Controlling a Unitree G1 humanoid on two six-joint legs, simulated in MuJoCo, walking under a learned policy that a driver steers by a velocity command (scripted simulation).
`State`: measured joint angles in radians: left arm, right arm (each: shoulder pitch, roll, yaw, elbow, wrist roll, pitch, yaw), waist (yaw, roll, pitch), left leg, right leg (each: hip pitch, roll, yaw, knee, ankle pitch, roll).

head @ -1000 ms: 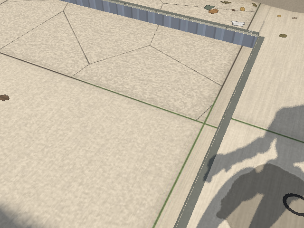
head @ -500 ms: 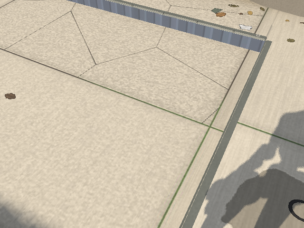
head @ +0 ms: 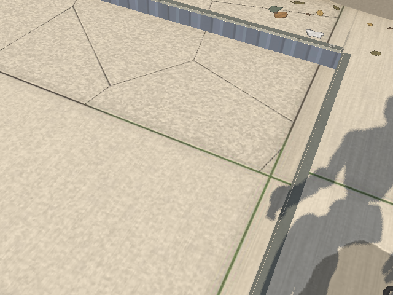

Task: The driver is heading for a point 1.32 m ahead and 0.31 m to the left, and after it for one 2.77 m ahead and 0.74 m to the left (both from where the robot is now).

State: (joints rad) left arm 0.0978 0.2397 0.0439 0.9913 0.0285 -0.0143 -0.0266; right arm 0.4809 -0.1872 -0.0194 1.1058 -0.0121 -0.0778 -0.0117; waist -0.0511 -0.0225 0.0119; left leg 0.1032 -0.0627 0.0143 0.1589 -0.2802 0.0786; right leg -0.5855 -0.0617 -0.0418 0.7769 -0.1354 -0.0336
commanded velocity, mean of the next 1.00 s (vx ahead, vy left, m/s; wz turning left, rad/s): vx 0.49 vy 0.00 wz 0.38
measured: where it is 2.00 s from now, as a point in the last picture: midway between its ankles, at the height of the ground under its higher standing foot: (135, 189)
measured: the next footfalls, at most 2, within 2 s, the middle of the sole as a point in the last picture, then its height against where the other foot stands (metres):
right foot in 0.16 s outside the picture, level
left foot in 0.76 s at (152, 278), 0.12 m lower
